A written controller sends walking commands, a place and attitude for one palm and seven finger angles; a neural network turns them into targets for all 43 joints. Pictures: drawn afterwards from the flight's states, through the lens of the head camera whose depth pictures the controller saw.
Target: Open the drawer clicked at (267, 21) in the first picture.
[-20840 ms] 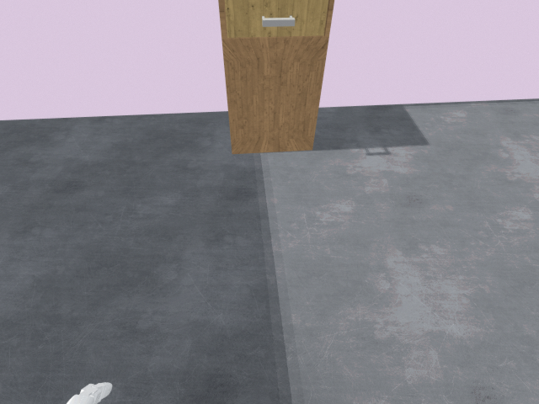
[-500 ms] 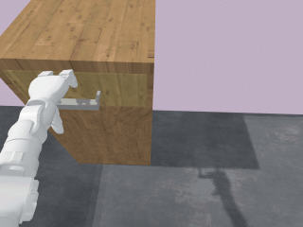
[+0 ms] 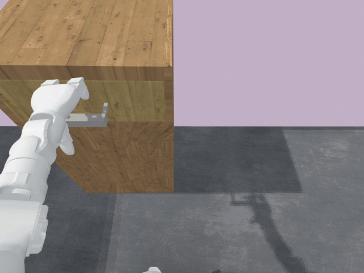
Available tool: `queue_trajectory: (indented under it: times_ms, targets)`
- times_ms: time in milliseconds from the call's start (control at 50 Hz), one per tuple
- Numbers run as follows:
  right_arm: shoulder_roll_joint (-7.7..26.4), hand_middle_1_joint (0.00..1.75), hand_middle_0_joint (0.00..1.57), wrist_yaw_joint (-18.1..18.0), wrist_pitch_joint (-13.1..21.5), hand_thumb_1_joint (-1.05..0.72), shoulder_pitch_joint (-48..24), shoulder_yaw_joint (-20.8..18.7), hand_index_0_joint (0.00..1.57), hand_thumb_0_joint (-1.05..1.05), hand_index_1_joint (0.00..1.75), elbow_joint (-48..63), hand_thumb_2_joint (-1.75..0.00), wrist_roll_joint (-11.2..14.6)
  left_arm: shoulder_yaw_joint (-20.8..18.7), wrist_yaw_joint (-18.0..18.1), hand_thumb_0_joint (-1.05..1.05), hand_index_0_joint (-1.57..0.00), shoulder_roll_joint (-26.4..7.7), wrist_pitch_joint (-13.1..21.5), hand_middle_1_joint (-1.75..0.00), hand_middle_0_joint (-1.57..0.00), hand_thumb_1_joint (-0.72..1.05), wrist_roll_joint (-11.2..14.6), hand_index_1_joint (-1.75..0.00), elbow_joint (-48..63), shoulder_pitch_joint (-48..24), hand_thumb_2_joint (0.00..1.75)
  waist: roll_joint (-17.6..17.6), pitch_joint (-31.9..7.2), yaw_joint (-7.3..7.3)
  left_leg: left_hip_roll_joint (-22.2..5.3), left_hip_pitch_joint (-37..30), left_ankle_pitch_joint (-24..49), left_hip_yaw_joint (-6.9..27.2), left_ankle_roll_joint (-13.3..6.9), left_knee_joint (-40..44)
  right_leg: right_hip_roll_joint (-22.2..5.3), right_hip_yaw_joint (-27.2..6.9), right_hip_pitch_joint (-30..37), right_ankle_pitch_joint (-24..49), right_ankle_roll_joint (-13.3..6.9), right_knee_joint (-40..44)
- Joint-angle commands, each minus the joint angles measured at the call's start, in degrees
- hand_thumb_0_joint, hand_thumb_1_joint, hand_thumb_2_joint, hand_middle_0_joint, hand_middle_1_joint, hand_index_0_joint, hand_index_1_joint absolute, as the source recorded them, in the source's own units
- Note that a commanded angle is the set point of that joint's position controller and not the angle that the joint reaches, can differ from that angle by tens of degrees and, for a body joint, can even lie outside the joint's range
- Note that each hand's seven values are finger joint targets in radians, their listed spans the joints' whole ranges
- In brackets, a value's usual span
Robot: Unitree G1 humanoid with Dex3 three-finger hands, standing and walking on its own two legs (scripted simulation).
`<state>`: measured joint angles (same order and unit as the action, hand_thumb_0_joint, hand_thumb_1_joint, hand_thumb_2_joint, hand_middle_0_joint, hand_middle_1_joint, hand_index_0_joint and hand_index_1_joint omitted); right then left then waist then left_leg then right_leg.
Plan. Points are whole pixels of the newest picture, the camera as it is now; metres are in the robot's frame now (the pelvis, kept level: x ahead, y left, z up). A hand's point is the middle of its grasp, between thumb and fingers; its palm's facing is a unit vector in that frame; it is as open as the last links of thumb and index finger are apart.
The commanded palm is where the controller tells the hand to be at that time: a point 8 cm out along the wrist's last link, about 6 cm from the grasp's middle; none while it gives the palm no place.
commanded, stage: re-aim the fingers above the handle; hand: left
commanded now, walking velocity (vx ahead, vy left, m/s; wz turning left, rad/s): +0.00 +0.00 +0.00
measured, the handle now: (81, 113) +0.51 +0.26 +0.00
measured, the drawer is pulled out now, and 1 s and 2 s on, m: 0.00 0.00 0.00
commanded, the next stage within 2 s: lower the fingers behind the handle in 1.62 s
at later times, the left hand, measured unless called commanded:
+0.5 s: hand (69, 121) +0.44 +0.25 +0.06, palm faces -0.06 -0.06 -1.00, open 13.8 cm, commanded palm +0.44 +0.26 +0.12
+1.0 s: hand (69, 120) +0.44 +0.25 +0.06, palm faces -0.07 -0.05 -1.00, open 13.8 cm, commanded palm +0.44 +0.26 +0.12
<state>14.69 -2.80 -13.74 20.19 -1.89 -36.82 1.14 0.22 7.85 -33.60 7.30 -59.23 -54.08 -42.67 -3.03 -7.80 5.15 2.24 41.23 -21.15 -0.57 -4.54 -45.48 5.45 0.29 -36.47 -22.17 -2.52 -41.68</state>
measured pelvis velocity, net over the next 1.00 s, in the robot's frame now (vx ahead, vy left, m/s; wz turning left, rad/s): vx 0.00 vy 0.00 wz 0.02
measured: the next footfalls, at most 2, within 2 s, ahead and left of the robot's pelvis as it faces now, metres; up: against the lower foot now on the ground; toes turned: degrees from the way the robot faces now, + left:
none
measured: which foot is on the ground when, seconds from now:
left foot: down 0.00-1.00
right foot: down 0.00-1.00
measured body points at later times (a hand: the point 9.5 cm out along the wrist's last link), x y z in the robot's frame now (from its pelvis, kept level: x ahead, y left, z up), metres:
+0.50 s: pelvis +0.00 +0.00 +0.00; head +0.08 +0.01 +0.45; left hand +0.44 +0.25 +0.11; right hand +0.07 -0.28 -0.12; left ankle +0.00 +0.07 -0.71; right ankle -0.03 -0.10 -0.71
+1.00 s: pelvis +0.00 +0.00 +0.00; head +0.08 +0.01 +0.44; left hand +0.44 +0.25 +0.11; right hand +0.03 -0.28 -0.12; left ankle +0.00 +0.07 -0.71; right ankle -0.03 -0.10 -0.71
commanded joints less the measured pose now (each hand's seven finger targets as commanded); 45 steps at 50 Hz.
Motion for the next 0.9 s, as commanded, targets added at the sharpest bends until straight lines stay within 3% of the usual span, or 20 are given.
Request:
queue_trajectory:
  times_ms: [0,20,40,140,180,220,300,340,400,420,460,520,540,580,640,700,740,780,840,880]
  targets:
    - [9.35,0.30,0.20,-1.55,1.15,-0.90,4.48,-3.39,0.20,0.00,0.30,4.87,-0.90,-0.31,-6.75,2.35,0.00,-0.30,-18.40,4.04,-1.20,-0.30,-0.50,0.69,-1.20,14.16,-22.69,0.30,-3.16,-22.80,-1.24,-0.92,-20.11,25.73,2.72,0.97,3.20,-0.41,-0.92,5.58,19.89,-0.32,4.44]
    - [9.28,0.30,0.20,-1.46,1.35,-0.90,4.31,-3.49,0.20,0.00,0.30,4.79,-0.90,-0.40,-6.04,2.63,0.00,-0.30,-17.13,4.54,-1.20,-0.30,-0.50,1.03,-1.20,14.59,-22.48,0.30,-4.22,-21.58,-1.21,-1.01,-20.02,25.54,2.60,1.05,3.25,-0.37,-0.78,4.98,19.14,-0.52,4.43]
    - [9.32,0.30,0.20,-1.39,1.42,-0.90,4.13,-3.52,0.20,0.00,0.30,4.88,-0.90,-0.53,-9.13,3.13,0.00,-0.30,-19.80,4.93,-1.20,-0.30,-0.50,1.10,-1.20,14.80,-21.27,0.30,-3.28,-21.77,-2.26,-1.17,-19.48,26.98,2.82,1.04,3.24,-0.27,-0.74,5.85,19.58,-0.71,4.09]
    - [9.58,0.30,0.20,-0.72,1.38,-0.90,3.88,-3.81,0.20,0.00,0.30,5.02,-0.90,-0.74,-11.58,5.77,0.00,-0.30,-21.10,3.42,-1.20,-0.30,-0.50,1.10,-1.20,13.65,-15.80,0.30,-3.00,-23.24,-3.82,-1.03,-17.75,28.65,1.79,1.30,3.30,-0.30,-0.83,8.37,22.44,-0.64,3.42]
    - [9.62,0.30,0.20,-0.49,1.23,-0.90,3.62,-3.86,0.20,0.00,0.30,5.29,-0.90,-0.47,-9.99,6.04,0.00,-0.30,-19.50,1.99,-1.20,-0.30,-0.50,0.73,-1.20,12.60,-13.64,0.30,-1.50,-22.12,-3.54,-1.08,-17.23,28.12,1.45,1.22,3.45,-0.28,-0.75,8.57,22.95,-0.42,3.58]
    - [9.85,0.30,0.20,-0.35,1.28,-0.90,3.59,-4.10,0.20,0.00,0.30,5.19,-0.90,-0.06,-7.16,5.32,0.00,-0.30,-16.48,0.79,-1.20,-0.30,-0.50,0.93,-1.20,11.72,-13.60,0.30,0.76,-20.18,-2.31,-1.16,-17.05,25.85,1.19,0.91,3.93,-0.37,-0.74,8.12,21.93,-0.15,4.77]
    - [9.85,0.30,0.20,-0.93,1.58,-0.90,4.04,-4.39,0.20,0.00,0.30,4.57,-0.90,0.38,-2.62,3.08,0.00,-0.30,-13.22,1.89,-1.20,-0.30,-0.50,1.37,-1.20,14.80,-20.25,0.30,1.02,-19.79,0.56,-1.12,-20.47,22.59,1.98,0.43,4.39,-0.63,-1.29,5.46,18.60,0.31,6.58]
    - [9.81,0.30,0.20,-1.44,2.09,-0.90,4.03,-4.57,0.20,0.00,0.30,4.20,-0.90,0.07,-1.62,2.25,0.00,-0.30,-12.56,3.99,-1.20,-0.30,-0.50,2.08,-1.20,18.50,-24.95,0.30,-0.21,-19.25,1.75,-1.19,-22.48,22.30,2.74,0.39,4.25,-0.82,-1.32,3.88,17.26,0.01,6.86]
    - [9.13,0.30,0.20,-1.61,2.83,-0.90,4.08,-4.58,0.20,0.00,0.30,3.77,-0.90,-0.10,-1.15,2.89,0.00,-0.30,-11.81,6.62,-1.20,-0.30,-0.50,1.73,-1.20,21.61,-27.97,0.30,-5.26,-21.35,1.72,-1.10,-27.32,24.11,4.24,1.20,3.37,-0.49,-0.59,-1.22,14.68,-0.20,5.70]
    - [9.20,0.30,0.20,-1.52,3.13,-0.90,4.05,-4.67,0.20,0.00,0.30,3.31,-0.90,-0.30,-0.98,3.42,0.00,-0.30,-11.19,6.94,-1.20,-0.30,-0.50,2.01,-1.20,21.69,-29.17,0.30,-7.01,-20.01,1.97,-1.37,-28.30,24.28,4.73,1.67,3.17,-0.45,-0.02,-3.35,13.41,-0.60,5.33]
    - [9.17,0.30,0.20,-1.13,3.18,-0.90,3.98,-4.41,0.20,0.00,0.30,3.09,-0.90,-0.53,-3.68,5.01,0.00,-0.30,-13.77,6.79,-1.20,-0.30,-0.50,1.35,-1.20,20.69,-28.84,0.30,-7.97,-21.85,0.83,-1.54,-28.85,27.50,5.44,2.43,2.47,-0.23,0.61,-4.81,13.50,-0.71,3.82]
    - [9.13,0.30,0.20,-0.13,2.89,-0.90,3.37,-3.86,0.20,0.00,0.30,3.45,-0.90,-0.99,-6.45,7.77,0.00,-0.30,-15.38,2.99,-1.20,-0.30,-0.50,0.84,-1.20,15.14,-25.26,0.30,-6.73,-21.80,-1.28,-1.41,-25.32,29.41,4.99,3.01,1.99,-0.03,1.45,-2.96,15.03,-1.15,2.31]
    - [9.38,0.30,0.20,0.18,2.62,-0.90,3.34,-3.60,0.20,0.00,0.30,3.72,-0.90,-1.15,-8.37,8.25,0.00,-0.30,-16.97,1.21,-1.20,-0.30,-0.50,0.84,-1.20,12.94,-23.32,0.30,-5.40,-22.85,-2.31,-1.25,-23.91,30.76,4.68,2.96,2.07,0.05,1.46,-0.90,16.46,-1.19,1.97]
    - [9.55,0.30,0.20,0.34,1.81,-0.90,2.85,-3.15,0.20,0.00,0.30,4.61,-0.90,-0.91,-8.10,8.50,0.00,-0.30,-17.68,-2.68,-1.20,-0.30,-0.50,-0.34,-1.20,8.41,-20.28,0.30,-1.96,-22.40,-3.10,-1.14,-20.20,28.84,3.44,2.63,2.39,0.01,1.32,2.35,18.14,-0.87,1.99]
    - [9.82,0.30,0.20,0.47,1.01,-0.90,2.68,-2.95,0.20,0.00,0.30,5.90,-0.90,-0.57,-5.16,6.13,0.00,-0.30,-14.95,-5.77,-1.20,-0.30,-0.50,-0.48,-1.20,6.53,-17.71,0.30,0.78,-23.97,-3.32,-0.91,-18.12,28.88,1.99,1.94,3.22,-0.38,0.40,8.11,22.40,-0.56,3.00]
    - [10.02,0.30,0.20,-0.22,0.03,-0.90,2.72,-2.80,0.20,0.00,0.30,6.19,-0.90,0.19,-5.11,3.34,0.00,-0.30,-16.63,-5.86,-1.20,-0.30,-0.50,-0.56,-1.20,5.42,-16.72,0.30,4.87,-21.16,-2.60,-0.89,-15.64,25.33,1.16,1.11,4.31,-0.78,-0.46,10.35,22.85,0.13,4.55]
    - [10.17,0.30,0.20,-1.01,0.07,-0.90,2.38,-2.78,0.20,0.00,0.30,6.94,-0.90,0.30,-5.57,1.72,0.00,-0.30,-17.37,-4.34,-1.20,-0.30,-0.50,0.19,-1.20,7.85,-17.74,0.30,5.85,-20.14,-2.32,-0.70,-14.90,23.23,0.96,0.59,5.06,-1.10,-1.15,12.06,22.81,0.13,5.56]
    - [9.74,0.30,0.20,-1.55,0.66,-0.90,2.59,-3.13,0.20,0.00,0.30,6.88,-0.90,0.44,-3.23,0.48,0.00,-0.30,-14.69,-1.13,-1.20,-0.30,-0.50,0.91,-1.20,11.55,-20.41,0.30,3.03,-18.30,-0.80,-0.77,-17.04,21.63,1.30,0.24,5.24,-1.25,-1.42,9.35,20.68,0.22,6.45]
    - [9.14,0.30,0.20,-2.16,1.65,-0.90,3.02,-3.77,0.20,0.00,0.30,6.14,-0.90,-0.12,-3.57,-0.01,0.00,-0.30,-14.99,5.30,-1.20,-0.30,-0.50,1.56,-1.20,20.50,-25.54,0.30,-2.19,-21.26,0.28,-0.85,-21.99,24.33,2.12,0.14,4.11,-0.97,-2.01,6.75,20.15,-0.11,6.24]
    - [8.86,0.30,0.20,-2.17,2.34,-0.90,3.84,-4.23,0.20,0.00,0.30,4.87,-0.90,-0.34,-3.85,1.27,0.00,-0.30,-14.46,7.87,-1.20,-0.30,-0.50,1.35,-1.20,21.98,-26.52,0.30,-5.87,-21.35,0.64,-1.12,-25.20,25.72,3.33,0.91,3.20,-0.49,-1.25,1.57,17.57,-0.40,5.29]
